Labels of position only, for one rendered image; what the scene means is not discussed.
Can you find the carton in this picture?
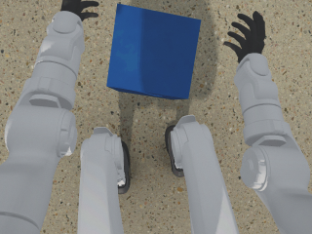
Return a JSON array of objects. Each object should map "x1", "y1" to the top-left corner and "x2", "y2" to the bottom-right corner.
[{"x1": 106, "y1": 3, "x2": 201, "y2": 99}]

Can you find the robot left upper arm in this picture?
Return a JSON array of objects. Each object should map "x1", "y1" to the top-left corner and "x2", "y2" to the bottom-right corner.
[{"x1": 0, "y1": 104, "x2": 78, "y2": 234}]

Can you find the robot left thigh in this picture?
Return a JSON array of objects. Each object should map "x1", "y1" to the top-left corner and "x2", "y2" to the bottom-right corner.
[{"x1": 77, "y1": 133, "x2": 125, "y2": 234}]

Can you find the robot right thigh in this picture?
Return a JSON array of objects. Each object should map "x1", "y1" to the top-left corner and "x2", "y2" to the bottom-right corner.
[{"x1": 171, "y1": 121, "x2": 240, "y2": 234}]

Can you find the robot thigh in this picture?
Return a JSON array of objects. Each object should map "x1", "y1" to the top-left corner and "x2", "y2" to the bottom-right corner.
[
  {"x1": 77, "y1": 133, "x2": 125, "y2": 234},
  {"x1": 171, "y1": 121, "x2": 240, "y2": 234}
]

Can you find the robot right forearm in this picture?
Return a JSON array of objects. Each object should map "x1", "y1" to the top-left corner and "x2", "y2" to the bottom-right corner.
[{"x1": 233, "y1": 53, "x2": 310, "y2": 185}]

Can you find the robot right upper arm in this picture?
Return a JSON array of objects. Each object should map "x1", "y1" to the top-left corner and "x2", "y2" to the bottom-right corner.
[{"x1": 240, "y1": 145, "x2": 312, "y2": 234}]

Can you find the robot left forearm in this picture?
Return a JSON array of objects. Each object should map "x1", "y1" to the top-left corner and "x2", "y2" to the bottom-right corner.
[{"x1": 4, "y1": 11, "x2": 85, "y2": 151}]

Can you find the robot left hand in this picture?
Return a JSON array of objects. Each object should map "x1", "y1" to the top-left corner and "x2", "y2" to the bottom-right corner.
[{"x1": 60, "y1": 0, "x2": 99, "y2": 21}]

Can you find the robot right hand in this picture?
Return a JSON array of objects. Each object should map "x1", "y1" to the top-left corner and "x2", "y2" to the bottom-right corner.
[{"x1": 223, "y1": 11, "x2": 266, "y2": 63}]

